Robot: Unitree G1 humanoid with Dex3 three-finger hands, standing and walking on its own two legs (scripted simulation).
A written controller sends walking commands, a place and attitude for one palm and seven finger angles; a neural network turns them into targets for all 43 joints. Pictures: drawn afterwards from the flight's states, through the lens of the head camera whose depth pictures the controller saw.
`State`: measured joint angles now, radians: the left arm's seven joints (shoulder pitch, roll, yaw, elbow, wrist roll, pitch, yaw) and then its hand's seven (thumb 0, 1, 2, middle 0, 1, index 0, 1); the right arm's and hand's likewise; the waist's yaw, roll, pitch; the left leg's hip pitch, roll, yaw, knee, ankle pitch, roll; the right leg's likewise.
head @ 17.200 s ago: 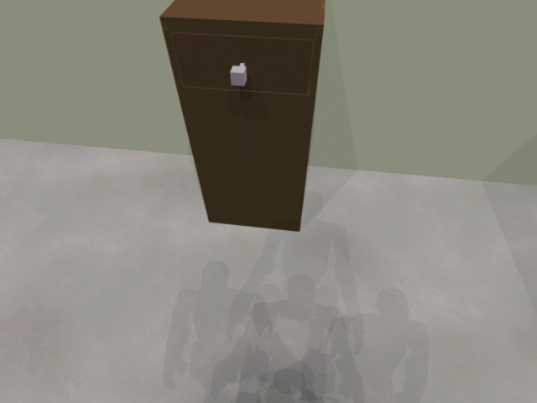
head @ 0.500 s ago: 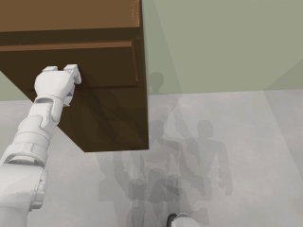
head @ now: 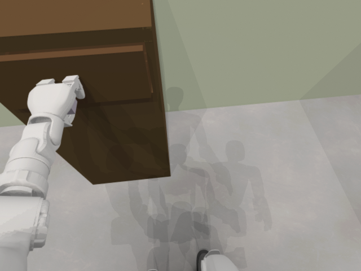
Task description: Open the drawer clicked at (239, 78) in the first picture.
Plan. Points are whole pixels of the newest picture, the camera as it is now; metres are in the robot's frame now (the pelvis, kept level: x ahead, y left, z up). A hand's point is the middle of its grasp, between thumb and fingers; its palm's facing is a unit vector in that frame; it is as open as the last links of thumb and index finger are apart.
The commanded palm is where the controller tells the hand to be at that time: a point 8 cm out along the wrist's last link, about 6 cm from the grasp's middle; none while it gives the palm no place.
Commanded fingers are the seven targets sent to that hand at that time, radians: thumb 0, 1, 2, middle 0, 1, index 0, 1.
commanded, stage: pull the drawer open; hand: left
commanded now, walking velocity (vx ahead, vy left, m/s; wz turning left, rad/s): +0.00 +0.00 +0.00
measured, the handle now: (66, 96) +0.50 +0.26 +0.06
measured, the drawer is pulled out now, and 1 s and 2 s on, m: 0.02 0.09 0.29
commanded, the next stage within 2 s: none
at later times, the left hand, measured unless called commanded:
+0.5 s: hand (63, 123) +0.44 +0.26 +0.04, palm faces -0.01 +0.00 -1.00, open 7.2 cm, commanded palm +0.43 +0.27 +0.10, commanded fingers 0.00 0.90 0.90 -0.40 -1.35 -0.40 -1.35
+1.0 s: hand (60, 139) +0.40 +0.25 +0.04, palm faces +0.00 -0.04 -1.00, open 7.2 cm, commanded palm +0.35 +0.26 +0.10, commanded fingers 0.00 0.90 0.90 -0.40 -1.35 -0.40 -1.35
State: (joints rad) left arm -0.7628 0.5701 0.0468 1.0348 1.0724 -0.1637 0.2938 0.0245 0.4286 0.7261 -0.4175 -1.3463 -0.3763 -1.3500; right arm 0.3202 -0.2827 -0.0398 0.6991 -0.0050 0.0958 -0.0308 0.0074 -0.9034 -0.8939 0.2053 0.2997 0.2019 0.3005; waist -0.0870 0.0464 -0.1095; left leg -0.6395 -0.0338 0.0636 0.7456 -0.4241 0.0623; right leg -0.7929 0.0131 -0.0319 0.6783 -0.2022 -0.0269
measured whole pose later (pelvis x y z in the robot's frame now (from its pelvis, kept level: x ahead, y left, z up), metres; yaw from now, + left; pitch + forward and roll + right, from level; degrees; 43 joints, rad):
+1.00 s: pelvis +0.03 +0.00 +0.02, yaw +0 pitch +14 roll -1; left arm -0.27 0.47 0.03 0.50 1.01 -0.08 0.29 0.05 0.45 0.73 -0.42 -1.35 -0.39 -1.35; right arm 0.27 -0.28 -0.07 0.67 0.01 0.13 -0.02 0.01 -0.90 -0.89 0.20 0.30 0.20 0.30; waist -0.01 0.07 -0.10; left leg -0.44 -0.03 0.06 0.61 -0.41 0.05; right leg -0.61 0.03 -0.03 0.58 -0.21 -0.03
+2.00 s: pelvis +0.03 -0.01 +0.01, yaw -1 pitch +8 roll +0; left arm 0.60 0.43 0.03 -0.21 1.00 -0.06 0.40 0.04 0.48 0.70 -0.42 -1.35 -0.38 -1.35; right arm 0.09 -0.25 -0.01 0.58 -0.03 0.09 -0.01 0.01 -0.90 -0.89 0.20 0.30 0.20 0.30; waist 0.08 0.05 -0.08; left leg -0.35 -0.02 0.06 0.66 -0.46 0.03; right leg -0.54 0.04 -0.03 0.67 -0.27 -0.05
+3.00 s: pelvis +0.00 -0.04 +0.01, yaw +2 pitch +5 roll +1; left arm 0.33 0.46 0.05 0.00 0.99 -0.10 0.33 0.00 -0.34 0.37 -0.33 -1.21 -0.39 -1.26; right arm 0.09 -0.24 0.00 0.63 -0.02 0.06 -0.07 0.01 -0.90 -0.89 0.20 0.30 0.20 0.30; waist 0.10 0.05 -0.04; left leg -0.35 -0.02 0.02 0.66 -0.41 0.01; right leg -0.52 0.03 -0.06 0.66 -0.23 -0.08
